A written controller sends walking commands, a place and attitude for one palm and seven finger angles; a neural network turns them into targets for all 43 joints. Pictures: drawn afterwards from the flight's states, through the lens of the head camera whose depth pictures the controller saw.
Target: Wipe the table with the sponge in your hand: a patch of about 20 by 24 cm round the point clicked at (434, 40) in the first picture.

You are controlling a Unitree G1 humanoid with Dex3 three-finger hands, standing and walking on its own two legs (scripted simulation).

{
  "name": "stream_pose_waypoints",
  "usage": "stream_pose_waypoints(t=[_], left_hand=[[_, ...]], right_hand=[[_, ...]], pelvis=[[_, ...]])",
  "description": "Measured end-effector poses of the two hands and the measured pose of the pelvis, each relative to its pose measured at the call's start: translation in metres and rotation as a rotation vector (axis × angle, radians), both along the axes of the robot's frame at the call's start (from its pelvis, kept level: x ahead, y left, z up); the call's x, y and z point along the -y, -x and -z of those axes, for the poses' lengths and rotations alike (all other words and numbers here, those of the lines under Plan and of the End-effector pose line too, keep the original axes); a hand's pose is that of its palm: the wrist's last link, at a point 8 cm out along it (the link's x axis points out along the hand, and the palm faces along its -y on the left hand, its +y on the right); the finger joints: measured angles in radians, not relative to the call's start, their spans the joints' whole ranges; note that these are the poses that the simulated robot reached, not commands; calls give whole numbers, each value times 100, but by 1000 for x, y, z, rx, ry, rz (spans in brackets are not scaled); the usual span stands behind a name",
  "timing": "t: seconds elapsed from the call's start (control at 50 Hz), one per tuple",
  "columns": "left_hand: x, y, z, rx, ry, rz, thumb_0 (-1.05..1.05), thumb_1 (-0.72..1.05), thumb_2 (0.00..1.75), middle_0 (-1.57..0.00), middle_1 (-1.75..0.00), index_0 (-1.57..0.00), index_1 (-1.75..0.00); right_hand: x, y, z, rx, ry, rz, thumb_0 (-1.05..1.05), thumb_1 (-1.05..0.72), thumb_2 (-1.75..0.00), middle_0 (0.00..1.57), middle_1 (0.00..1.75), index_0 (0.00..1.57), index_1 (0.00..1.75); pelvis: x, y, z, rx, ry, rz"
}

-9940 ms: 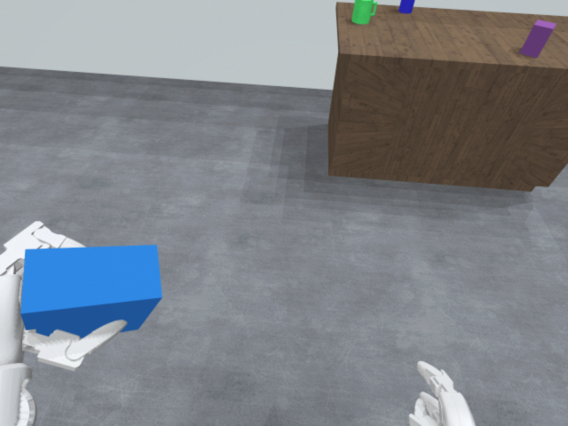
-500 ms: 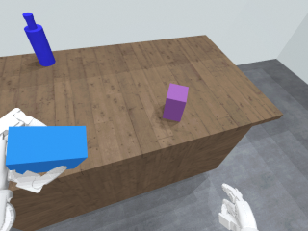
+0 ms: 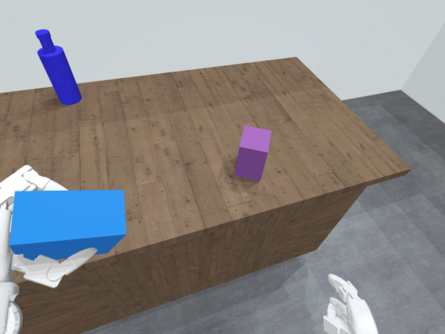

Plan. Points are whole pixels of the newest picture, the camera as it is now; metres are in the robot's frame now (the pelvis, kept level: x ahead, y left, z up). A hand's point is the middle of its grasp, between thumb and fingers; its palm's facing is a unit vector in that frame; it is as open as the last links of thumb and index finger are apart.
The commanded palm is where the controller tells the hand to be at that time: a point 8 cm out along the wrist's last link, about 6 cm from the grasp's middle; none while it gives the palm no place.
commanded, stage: shuffle to correct the standing spot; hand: left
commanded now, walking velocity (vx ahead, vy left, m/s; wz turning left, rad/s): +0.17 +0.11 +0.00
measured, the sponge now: (85, 227) +0.22 +0.22 +0.14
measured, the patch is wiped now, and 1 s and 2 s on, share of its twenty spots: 0.00 0.00 0.00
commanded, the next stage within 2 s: none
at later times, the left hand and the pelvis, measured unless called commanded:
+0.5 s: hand (42, 207) +0.23 +0.27 +0.15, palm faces +0.37 -0.83 -0.41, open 10.1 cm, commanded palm +0.18 +0.31 +0.18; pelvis +0.02 +0.02 -0.01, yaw +1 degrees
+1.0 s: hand (41, 210) +0.23 +0.27 +0.16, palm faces +0.36 -0.84 -0.41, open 10.1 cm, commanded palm +0.18 +0.31 +0.18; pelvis +0.02 +0.02 -0.01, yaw +0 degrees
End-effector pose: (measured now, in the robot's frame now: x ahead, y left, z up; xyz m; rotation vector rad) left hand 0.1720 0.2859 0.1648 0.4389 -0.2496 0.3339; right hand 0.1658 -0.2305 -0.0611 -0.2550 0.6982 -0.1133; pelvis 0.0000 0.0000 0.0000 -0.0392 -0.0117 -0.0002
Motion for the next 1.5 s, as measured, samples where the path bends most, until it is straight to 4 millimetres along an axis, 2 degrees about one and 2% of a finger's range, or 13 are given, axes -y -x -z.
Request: stream_pose_waypoints(t=[0.24,0.54,0.82,1.1,1.5], left_hand=[[-16,-19,-5,49,-50,9,0,-48,101,-75,-136,-74,-136],[-27,-23,-3,38,-60,9,0,-48,101,-75,-136,-74,-136],[-26,-25,-5,46,-54,30,0,-48,101,-75,-136,-74,-136],[-24,-14,-2,30,-48,9,0,-48,101,-75,-136,-74,-136],[-20,-12,-3,43,-49,0,0,-48,101,-75,-136,-74,-136]], right_hand=[[-16,-14,10,-21,-15,1,1,-91,-89,21,30,21,30],[-34,-29,13,-23,-30,-10,1,-91,-89,21,30,21,30],[-32,-22,10,-18,-20,13,1,-91,-89,21,30,21,30],[-22,-7,15,-40,-17,33,1,-91,-89,21,30,21,30],[-23,-14,14,-24,-23,17,1,-91,-89,21,30,21,30]], pelvis=[[-13,-17,7,-9,-4,-13],[-24,-25,10,-22,3,-17],[-27,-22,9,-18,2,-4],[-23,-17,9,-14,-2,-10],[-19,-16,9,-12,-1,-5]])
